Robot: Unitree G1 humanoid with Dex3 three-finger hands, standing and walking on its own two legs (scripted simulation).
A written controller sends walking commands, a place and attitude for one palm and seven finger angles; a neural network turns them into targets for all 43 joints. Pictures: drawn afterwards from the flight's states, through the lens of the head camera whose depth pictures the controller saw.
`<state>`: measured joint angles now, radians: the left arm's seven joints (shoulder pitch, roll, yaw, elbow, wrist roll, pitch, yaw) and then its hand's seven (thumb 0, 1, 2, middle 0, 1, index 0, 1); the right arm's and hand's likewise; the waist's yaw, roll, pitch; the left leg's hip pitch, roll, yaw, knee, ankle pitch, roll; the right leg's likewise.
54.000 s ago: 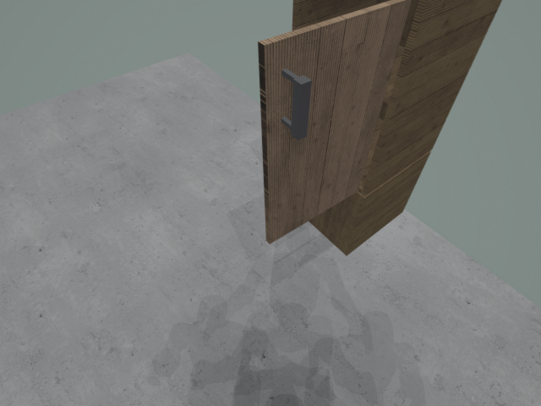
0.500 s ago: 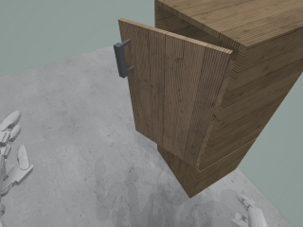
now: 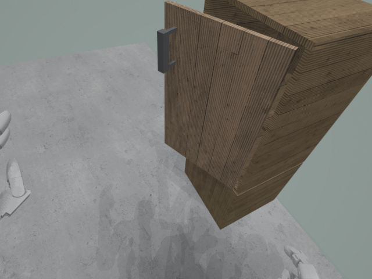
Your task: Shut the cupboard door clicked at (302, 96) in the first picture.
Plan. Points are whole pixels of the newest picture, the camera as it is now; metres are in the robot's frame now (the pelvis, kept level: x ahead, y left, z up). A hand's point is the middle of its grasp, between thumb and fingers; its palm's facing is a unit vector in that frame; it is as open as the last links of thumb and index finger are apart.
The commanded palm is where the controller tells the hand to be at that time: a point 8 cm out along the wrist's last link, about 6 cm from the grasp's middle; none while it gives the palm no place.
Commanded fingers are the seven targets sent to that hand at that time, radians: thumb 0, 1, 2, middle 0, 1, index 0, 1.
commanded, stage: step back with the hand held close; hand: left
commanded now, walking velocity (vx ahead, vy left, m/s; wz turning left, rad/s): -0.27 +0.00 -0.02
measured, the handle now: (168, 49) +0.69 +0.11 +0.15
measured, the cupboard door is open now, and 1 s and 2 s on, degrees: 23 23 23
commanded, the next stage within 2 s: stop stepping back and stand still in 0.36 s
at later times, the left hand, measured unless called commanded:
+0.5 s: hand out of the picture +0.07 +0.18 +0.20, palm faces +0.14 -0.75 -0.65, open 7.4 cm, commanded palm +0.01 +0.25 +0.20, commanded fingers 0.00 0.90 0.90 -0.20 -0.30 -0.20 -0.30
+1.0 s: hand out of the picture -0.04 +0.26 +0.22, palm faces +0.48 -0.74 -0.48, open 7.4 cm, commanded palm -0.08 +0.29 +0.20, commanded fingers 0.00 0.90 0.90 -0.20 -0.30 -0.20 -0.30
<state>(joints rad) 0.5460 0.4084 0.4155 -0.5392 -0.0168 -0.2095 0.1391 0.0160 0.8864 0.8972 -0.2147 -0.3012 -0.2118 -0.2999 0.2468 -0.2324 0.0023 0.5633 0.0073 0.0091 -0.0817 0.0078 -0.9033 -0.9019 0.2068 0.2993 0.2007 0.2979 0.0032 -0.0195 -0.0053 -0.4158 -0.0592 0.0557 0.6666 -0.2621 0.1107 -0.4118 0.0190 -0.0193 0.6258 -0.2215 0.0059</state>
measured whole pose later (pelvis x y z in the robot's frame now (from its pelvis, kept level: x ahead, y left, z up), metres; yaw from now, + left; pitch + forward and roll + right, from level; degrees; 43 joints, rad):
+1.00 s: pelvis -0.23 -0.01 +0.01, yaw -1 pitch -1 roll +0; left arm 0.56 0.51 0.48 -0.56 -0.04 -0.19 0.19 0.02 0.89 0.90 -0.22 -0.30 -0.21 -0.30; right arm 0.23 -0.15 0.02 0.60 -0.01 -0.10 -0.08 0.01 -0.91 -0.90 0.20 0.30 0.20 0.30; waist 0.00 -0.05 -0.04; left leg -0.18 0.06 0.06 0.53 -0.34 -0.03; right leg -0.32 0.00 -0.08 0.75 -0.46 0.00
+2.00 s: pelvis -0.21 +0.03 +0.02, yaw +1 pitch -2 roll +0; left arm 0.31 0.16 0.00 1.13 0.01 0.00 0.03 0.00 0.91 0.90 -0.20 -0.30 -0.20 -0.30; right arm 0.29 -0.16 0.02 1.10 -0.02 0.00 -0.03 0.00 -0.92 -0.90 0.20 0.30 0.20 0.30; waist 0.00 0.00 0.01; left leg -0.16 0.00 0.07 0.40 -0.21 0.03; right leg -0.13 0.00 -0.04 0.38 -0.22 -0.01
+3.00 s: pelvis -0.21 +0.05 +0.03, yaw +0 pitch -2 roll +0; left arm 0.29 0.16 0.01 1.15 0.02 -0.01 0.03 0.00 0.91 0.90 -0.20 -0.30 -0.20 -0.30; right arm 0.29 -0.17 0.00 1.12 -0.02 -0.01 -0.03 0.00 -0.91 -0.90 0.20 0.30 0.20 0.30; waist -0.01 0.00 0.04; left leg -0.15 -0.03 0.09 0.37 -0.19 0.05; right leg -0.15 -0.03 -0.01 0.39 -0.21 0.01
